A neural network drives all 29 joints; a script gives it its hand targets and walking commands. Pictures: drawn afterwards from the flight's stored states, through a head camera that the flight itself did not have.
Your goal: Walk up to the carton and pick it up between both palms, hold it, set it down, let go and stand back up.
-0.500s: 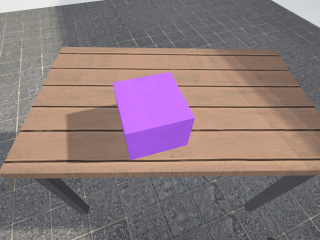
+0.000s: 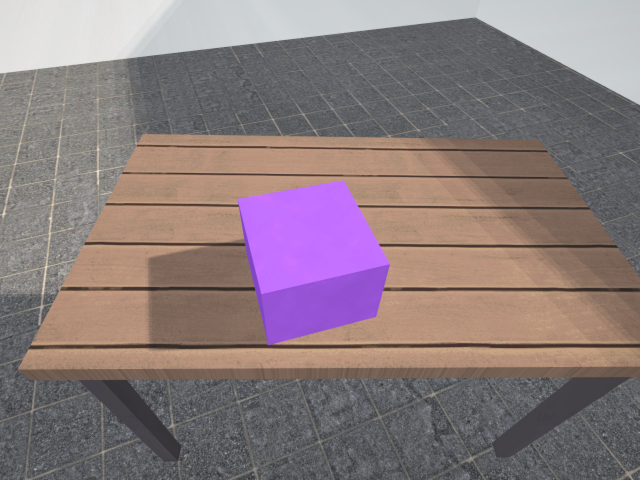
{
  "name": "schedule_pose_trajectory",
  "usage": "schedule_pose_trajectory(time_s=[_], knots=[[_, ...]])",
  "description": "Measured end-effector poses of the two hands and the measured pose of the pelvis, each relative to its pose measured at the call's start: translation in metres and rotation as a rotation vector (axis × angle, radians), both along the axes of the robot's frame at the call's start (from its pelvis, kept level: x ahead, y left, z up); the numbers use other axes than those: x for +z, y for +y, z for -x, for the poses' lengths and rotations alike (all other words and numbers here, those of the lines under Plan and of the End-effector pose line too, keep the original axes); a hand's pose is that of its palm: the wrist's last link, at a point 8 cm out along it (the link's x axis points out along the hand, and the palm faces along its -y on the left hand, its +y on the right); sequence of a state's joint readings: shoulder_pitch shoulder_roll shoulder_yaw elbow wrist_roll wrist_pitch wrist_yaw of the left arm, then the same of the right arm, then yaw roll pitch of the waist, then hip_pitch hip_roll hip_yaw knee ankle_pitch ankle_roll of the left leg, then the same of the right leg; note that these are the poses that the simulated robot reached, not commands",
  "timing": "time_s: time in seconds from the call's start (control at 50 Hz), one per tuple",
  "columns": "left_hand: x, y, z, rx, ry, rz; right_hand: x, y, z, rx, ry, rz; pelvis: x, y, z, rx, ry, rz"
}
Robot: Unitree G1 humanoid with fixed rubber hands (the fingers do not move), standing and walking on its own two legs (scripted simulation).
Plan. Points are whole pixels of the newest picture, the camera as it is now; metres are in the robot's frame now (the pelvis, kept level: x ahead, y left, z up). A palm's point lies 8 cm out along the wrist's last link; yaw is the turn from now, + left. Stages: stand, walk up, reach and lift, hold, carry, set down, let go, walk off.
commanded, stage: walk up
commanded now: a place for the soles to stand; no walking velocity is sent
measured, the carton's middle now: (307, 258) +0.47 +0.01 -0.02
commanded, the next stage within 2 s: reach and lift in 1.02 s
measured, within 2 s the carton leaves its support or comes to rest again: neither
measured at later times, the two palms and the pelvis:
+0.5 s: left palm out of the picture +0.10 +0.34 -0.11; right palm out of the picture +0.14 -0.28 -0.11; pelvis +0.03 +0.02 +0.00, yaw +2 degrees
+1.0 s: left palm out of the picture +0.08 +0.35 -0.11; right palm out of the picture +0.15 -0.28 -0.11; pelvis +0.03 +0.03 -0.01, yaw +4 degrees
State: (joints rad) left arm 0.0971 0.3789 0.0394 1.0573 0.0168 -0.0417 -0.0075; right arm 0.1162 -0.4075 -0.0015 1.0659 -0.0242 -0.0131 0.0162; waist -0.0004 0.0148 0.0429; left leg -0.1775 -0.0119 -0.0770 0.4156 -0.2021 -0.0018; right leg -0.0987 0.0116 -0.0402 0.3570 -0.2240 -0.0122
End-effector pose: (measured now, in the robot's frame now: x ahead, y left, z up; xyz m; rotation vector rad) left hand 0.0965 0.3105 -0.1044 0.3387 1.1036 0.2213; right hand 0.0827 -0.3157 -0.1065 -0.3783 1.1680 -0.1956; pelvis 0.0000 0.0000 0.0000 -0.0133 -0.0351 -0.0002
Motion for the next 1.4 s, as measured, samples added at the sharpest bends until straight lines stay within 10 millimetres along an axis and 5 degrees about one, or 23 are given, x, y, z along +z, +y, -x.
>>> schedule_pose_trajectory(time_s=[0.18, 0.54, 1.04, 1.12, 1.24, 1.32, 1.4], knots=[[-0.007, 0.028, 0.014, 0.037, 0.082, -0.031, -0.002, 0.012, -0.001, -0.008, 0.060, 0.007, -0.002, 0.014, -0.015, 0.006, 0.006, -0.014], [-0.005, 0.033, -0.006, 0.050, 0.021, -0.031, 0.000, 0.035, -0.063, 0.048, -0.055, -0.018, -0.004, 0.023, -0.026, 0.037, 0.003, -0.012], [-0.009, 0.044, 0.020, 0.109, 0.063, -0.040, 0.000, 0.038, -0.074, 0.090, -0.078, -0.005, -0.009, 0.026, -0.024, 0.049, 0.009, -0.005], [-0.010, 0.033, -0.016, 0.078, 0.101, -0.045, -0.004, 0.039, -0.086, 0.049, -0.177, -0.056, -0.016, 0.024, -0.009, -0.003, 0.030, 0.020], [0.016, -0.019, -0.088, -0.025, -0.083, -0.017, 0.009, 0.029, -0.079, 0.062, -0.274, -0.094, -0.015, 0.012, 0.006, -0.039, -0.006, 0.025], [0.029, -0.048, -0.097, -0.033, -0.138, 0.013, 0.025, 0.005, -0.062, 0.060, -0.296, -0.066, -0.010, 0.002, 0.011, -0.055, -0.032, 0.006], [0.032, -0.056, -0.086, 0.013, -0.153, 0.024, 0.041, -0.010, -0.049, 0.074, -0.312, -0.037, -0.007, -0.011, 0.014, -0.074, -0.045, -0.013]])
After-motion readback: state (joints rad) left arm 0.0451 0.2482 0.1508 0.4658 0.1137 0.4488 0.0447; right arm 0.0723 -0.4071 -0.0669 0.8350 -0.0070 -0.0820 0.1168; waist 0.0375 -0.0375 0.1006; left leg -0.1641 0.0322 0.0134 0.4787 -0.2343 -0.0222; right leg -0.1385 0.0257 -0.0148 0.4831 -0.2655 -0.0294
